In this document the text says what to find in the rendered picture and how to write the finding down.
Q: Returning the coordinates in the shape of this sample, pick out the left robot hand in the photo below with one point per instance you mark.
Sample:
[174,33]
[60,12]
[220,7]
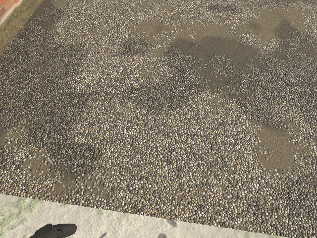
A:
[55,231]

